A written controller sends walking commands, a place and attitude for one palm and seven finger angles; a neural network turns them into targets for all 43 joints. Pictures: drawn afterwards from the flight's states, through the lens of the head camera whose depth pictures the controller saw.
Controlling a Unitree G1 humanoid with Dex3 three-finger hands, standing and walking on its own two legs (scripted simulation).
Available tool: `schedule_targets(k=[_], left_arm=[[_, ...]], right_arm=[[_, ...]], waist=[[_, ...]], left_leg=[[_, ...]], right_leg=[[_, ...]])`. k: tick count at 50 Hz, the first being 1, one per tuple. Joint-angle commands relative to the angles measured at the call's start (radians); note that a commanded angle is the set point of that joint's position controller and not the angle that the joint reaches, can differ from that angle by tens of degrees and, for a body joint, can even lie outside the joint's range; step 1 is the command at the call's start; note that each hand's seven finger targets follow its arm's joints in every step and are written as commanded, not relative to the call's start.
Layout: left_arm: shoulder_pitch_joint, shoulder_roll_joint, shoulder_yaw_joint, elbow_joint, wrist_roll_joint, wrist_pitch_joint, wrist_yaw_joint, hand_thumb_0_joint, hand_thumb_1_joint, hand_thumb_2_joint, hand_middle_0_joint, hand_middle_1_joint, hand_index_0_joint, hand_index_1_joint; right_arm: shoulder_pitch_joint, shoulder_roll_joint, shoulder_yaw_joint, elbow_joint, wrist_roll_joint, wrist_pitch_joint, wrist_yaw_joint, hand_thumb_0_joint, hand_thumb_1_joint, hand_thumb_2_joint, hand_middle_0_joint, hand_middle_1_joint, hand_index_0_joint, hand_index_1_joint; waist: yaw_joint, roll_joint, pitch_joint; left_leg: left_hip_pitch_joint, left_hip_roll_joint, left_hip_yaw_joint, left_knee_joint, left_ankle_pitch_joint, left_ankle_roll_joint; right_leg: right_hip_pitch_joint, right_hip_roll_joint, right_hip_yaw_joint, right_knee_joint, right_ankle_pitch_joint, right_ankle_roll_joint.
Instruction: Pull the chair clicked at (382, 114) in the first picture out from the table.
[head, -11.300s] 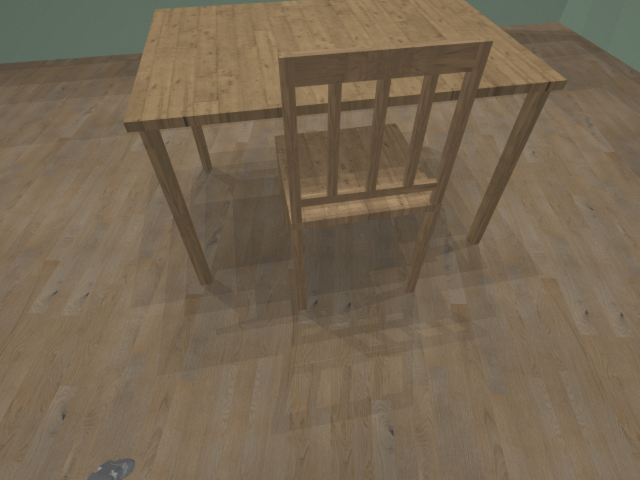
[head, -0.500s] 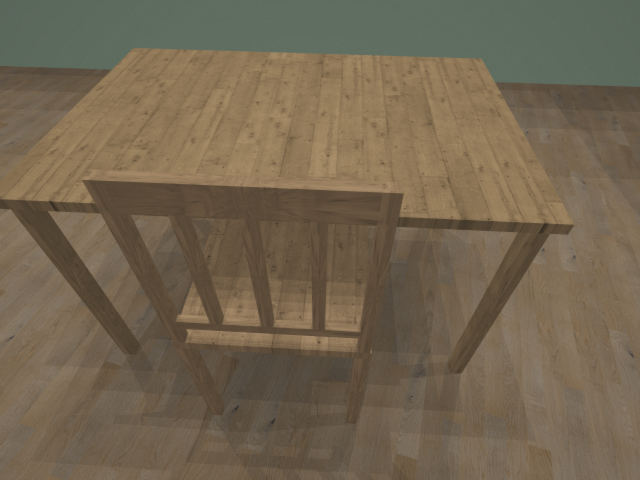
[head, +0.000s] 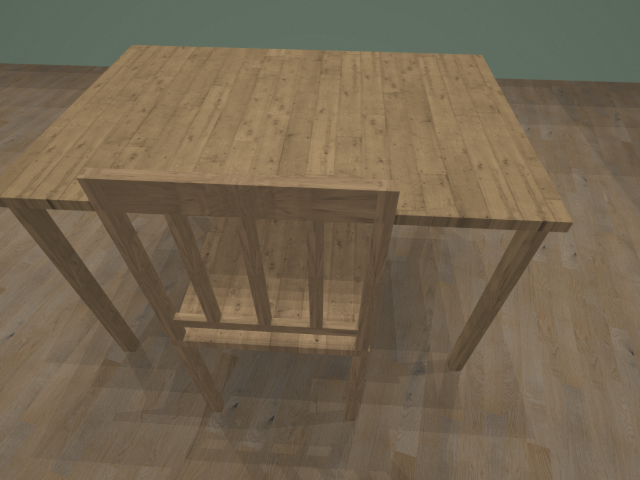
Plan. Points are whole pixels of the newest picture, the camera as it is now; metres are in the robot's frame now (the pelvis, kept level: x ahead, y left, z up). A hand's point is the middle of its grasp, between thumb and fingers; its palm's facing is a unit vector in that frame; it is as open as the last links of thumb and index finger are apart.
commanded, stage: look again from close up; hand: left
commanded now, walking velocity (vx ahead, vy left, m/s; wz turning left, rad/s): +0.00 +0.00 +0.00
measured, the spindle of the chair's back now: (256, 275) +0.46 +0.15 -0.07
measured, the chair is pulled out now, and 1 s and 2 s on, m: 0.00 0.00 0.00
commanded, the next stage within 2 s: none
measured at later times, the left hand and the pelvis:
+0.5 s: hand out of the picture -0.02 +0.16 -0.18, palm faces +0.04 -0.99 -0.17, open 7.4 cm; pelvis +0.00 +0.00 +0.00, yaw +0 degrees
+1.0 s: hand out of the picture -0.03 +0.16 -0.18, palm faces +0.04 -0.99 -0.15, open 7.4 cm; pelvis +0.00 +0.01 +0.00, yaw +0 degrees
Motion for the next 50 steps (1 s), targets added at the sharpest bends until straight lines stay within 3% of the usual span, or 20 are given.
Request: schedule_targets(k=[1, 6, 14, 15, 26, 33, 40, 50], left_arm=[[0.088, 0.098, 0.019, -0.020, -0.004, -0.015, 0.003, 0.000, 0.900, 0.900, -0.200, -0.300, -0.200, -0.300], [0.089, 0.098, 0.019, -0.021, -0.004, -0.014, 0.003, 0.000, 0.900, 0.900, -0.200, -0.300, -0.200, -0.300], [0.098, 0.094, 0.019, -0.015, -0.004, -0.018, 0.003, 0.000, 0.900, 0.900, -0.200, -0.300, -0.200, -0.300], [0.092, 0.095, 0.018, -0.015, -0.005, -0.015, 0.003, 0.000, 0.900, 0.900, -0.200, -0.300, -0.200, -0.300], [0.095, 0.091, 0.017, -0.016, -0.003, -0.011, 0.001, 0.000, 0.900, 0.900, -0.200, -0.300, -0.200, -0.300], [0.103, 0.088, 0.018, -0.015, -0.003, -0.014, 0.001, 0.000, 0.900, 0.900, -0.200, -0.300, -0.200, -0.300], [0.105, 0.088, 0.016, -0.012, -0.003, -0.012, 0.001, 0.000, 0.900, 0.900, -0.200, -0.300, -0.200, -0.300], [0.112, 0.085, 0.016, -0.008, -0.003, -0.013, 0.001, 0.000, 0.900, 0.900, -0.200, -0.300, -0.200, -0.300]], right_arm=[[0.086, -0.080, -0.016, -0.016, 0.003, -0.012, -0.004, 0.000, -0.900, -0.900, 0.200, 0.300, 0.200, 0.300], [0.092, -0.077, -0.016, -0.016, 0.003, -0.011, -0.005, 0.000, -0.900, -0.900, 0.200, 0.300, 0.200, 0.300], [0.100, -0.079, -0.015, -0.016, 0.003, -0.018, -0.008, 0.000, -0.900, -0.900, 0.200, 0.300, 0.200, 0.300], [0.090, -0.076, -0.016, -0.015, 0.004, -0.015, -0.008, 0.000, -0.900, -0.900, 0.200, 0.300, 0.200, 0.300], [0.091, -0.080, -0.015, -0.017, 0.003, -0.013, -0.007, 0.000, -0.900, -0.900, 0.200, 0.300, 0.200, 0.300], [0.095, -0.080, -0.015, -0.015, 0.003, -0.018, -0.007, 0.000, -0.900, -0.900, 0.200, 0.300, 0.200, 0.300], [0.093, -0.074, -0.016, -0.013, 0.005, -0.013, -0.007, 0.000, -0.900, -0.900, 0.200, 0.300, 0.200, 0.300], [0.101, -0.072, -0.015, -0.011, 0.005, -0.017, -0.008, 0.000, -0.900, -0.900, 0.200, 0.300, 0.200, 0.300]], waist=[[0.001, -0.018, 0.081], [-0.001, -0.017, 0.085], [-0.001, -0.002, 0.045], [0.001, -0.008, 0.081], [0.002, -0.015, 0.105], [0.002, -0.011, 0.071], [0.004, -0.018, 0.104], [0.003, -0.006, 0.079]], left_leg=[[-0.057, 0.082, -0.081, -0.049, 0.081, 0.031], [-0.061, 0.083, -0.082, -0.051, 0.076, 0.031], [-0.030, 0.095, -0.085, -0.047, 0.133, 0.032], [-0.046, 0.095, -0.086, -0.054, 0.113, 0.033], [-0.058, 0.091, -0.094, -0.063, 0.077, 0.036], [-0.034, 0.095, -0.097, -0.059, 0.111, 0.039], [-0.051, 0.091, -0.092, -0.062, 0.074, 0.040], [-0.043, 0.094, -0.093, -0.059, 0.102, 0.041]], right_leg=[[-0.024, -0.166, 0.167, -0.091, 0.143, 0.030], [-0.026, -0.165, 0.164, -0.095, 0.128, 0.031], [-0.002, -0.165, 0.153, -0.066, 0.224, 0.024], [-0.018, -0.161, 0.147, -0.075, 0.195, 0.024], [-0.045, -0.156, 0.156, -0.086, 0.101, 0.022], [-0.032, -0.158, 0.150, -0.072, 0.140, 0.019], [-0.050, -0.156, 0.152, -0.089, 0.100, 0.022], [-0.033, -0.157, 0.149, -0.074, 0.142, 0.021]])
